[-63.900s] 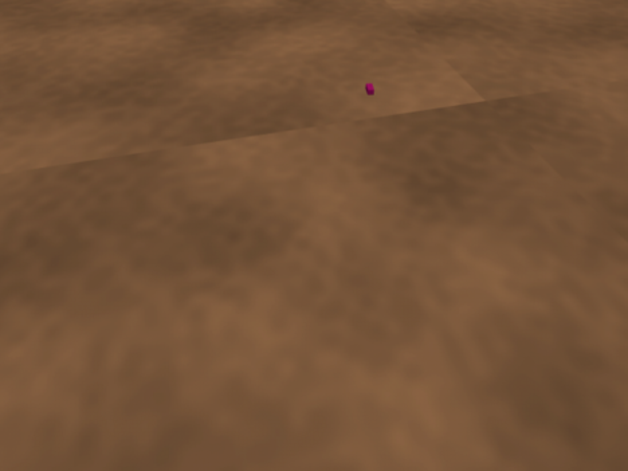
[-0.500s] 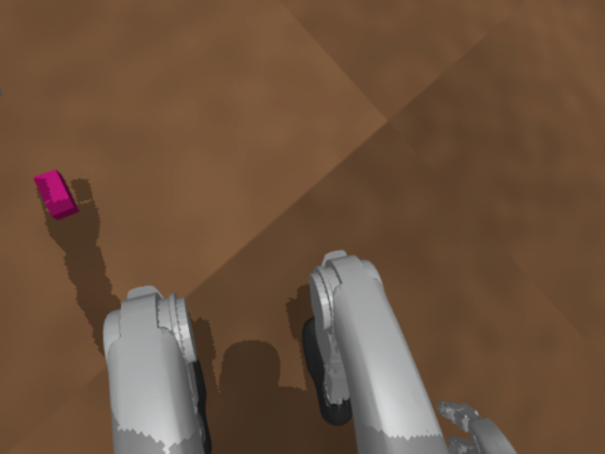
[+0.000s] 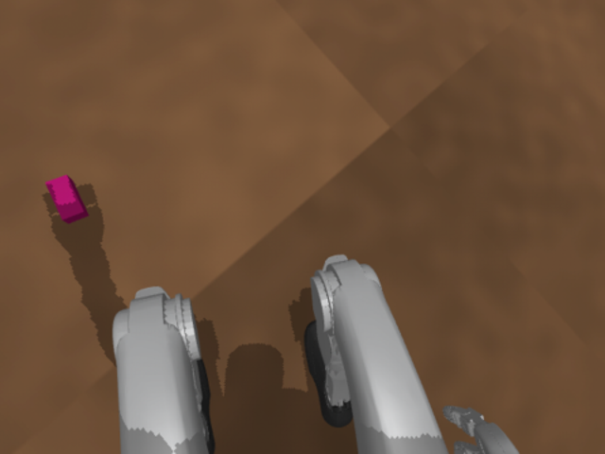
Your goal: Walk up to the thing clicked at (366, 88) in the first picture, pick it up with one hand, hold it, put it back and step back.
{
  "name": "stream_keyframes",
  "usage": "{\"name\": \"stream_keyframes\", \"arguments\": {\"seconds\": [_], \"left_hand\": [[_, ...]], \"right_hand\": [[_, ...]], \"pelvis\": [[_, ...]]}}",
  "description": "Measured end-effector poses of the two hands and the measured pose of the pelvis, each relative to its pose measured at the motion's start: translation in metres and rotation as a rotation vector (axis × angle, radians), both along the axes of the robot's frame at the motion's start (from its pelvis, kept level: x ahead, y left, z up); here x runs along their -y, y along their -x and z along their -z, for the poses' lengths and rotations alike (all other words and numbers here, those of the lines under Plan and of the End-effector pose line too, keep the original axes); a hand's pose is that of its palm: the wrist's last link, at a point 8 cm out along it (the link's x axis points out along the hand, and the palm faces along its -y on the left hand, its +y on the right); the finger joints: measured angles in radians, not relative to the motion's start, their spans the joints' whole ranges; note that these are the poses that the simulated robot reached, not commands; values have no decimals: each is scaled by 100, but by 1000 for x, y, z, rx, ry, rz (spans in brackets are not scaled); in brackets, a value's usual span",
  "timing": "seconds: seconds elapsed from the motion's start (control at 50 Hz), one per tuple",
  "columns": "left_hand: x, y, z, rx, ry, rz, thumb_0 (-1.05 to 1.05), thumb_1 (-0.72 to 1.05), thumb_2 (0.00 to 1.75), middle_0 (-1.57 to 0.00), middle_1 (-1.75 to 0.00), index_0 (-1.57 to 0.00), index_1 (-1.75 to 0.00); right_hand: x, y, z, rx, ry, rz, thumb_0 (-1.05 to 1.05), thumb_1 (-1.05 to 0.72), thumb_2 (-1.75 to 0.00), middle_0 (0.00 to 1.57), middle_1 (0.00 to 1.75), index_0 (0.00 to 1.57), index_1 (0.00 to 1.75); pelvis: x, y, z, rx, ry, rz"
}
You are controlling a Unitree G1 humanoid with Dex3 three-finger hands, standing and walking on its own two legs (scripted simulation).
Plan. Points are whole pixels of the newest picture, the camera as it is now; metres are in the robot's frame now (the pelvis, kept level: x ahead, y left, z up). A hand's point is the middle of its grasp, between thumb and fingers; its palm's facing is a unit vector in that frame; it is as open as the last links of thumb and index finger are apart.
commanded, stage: withdraw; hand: left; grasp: from above
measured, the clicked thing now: (67, 199) +0.52 +0.33 -0.38
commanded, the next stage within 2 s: none
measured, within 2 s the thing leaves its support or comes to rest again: neither
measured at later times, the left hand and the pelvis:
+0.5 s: hand out of the picture +0.49 +0.33 -0.11, palm faces -0.41 -0.04 -0.91, open 14.2 cm; pelvis +0.00 +0.00 -0.01, yaw +0 degrees
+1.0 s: hand out of the picture +0.48 +0.32 -0.10, palm faces -0.47 -0.05 -0.88, open 14.2 cm; pelvis +0.00 +0.00 +0.01, yaw +0 degrees
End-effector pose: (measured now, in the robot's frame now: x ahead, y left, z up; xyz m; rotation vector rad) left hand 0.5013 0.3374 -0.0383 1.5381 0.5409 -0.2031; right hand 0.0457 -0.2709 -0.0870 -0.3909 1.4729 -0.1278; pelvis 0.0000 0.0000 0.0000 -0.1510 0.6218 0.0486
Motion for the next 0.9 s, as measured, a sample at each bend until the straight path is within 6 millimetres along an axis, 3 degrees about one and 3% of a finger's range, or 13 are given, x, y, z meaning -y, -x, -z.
{"name": "stream_keyframes", "arguments": {"seconds": [0.14, 0.3, 0.52, 0.7, 0.9], "left_hand": [[21, 14, 17, -61, 62, 79, 0, -53, 99, -9, -100, -9, -100], [25, 14, 36, 24, 44, 105, 0, -53, 99, -9, -100, -9, -100], [9, 8, 18, 27, -10, -8, 0, -55, 100, -9, -102, -8, -101], [8, 6, 18, -14, 29, 30, 0, -55, 100, -9, -102, -9, -101], [12, 4, 3, 30, 12, 45, 0, -55, 100, -8, -101, -8, -101]], "right_hand": [[-1, -1, -8, -2, 3, -8, 0, -92, -90, 20, 30, 20, 30], [1, -4, 5, 14, 8, -38, 0, -92, -90, 20, 30, 20, 30], [-7, 2, 13, 24, -28, 2, 0, -93, -91, 20, 30, 20, 30], [-1, 6, 6, -1, -4, -7, 0, -93, -90, 20, 30, 21, 30], [3, 2, -2, -2, 6, 2, 0, -93, -91, 20, 30, 20, 30]], "pelvis": [[-1, 0, -7, 3, 0, -1], [0, 3, 8, 15, 0, -2], [0, 4, 8, 8, -3, 2], [1, 2, 7, 6, -3, 2], [0, 2, -1, 4, 0, -4]]}}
